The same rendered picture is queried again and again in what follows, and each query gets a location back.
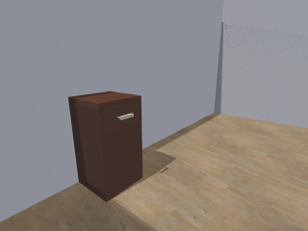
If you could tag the handle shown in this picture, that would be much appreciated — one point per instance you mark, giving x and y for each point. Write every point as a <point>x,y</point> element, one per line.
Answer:
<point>125,116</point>

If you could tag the drawer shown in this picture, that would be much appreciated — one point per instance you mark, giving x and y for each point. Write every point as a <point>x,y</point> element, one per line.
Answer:
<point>110,115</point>

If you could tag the cabinet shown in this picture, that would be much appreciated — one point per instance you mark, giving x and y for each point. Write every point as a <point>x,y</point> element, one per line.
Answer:
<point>107,162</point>

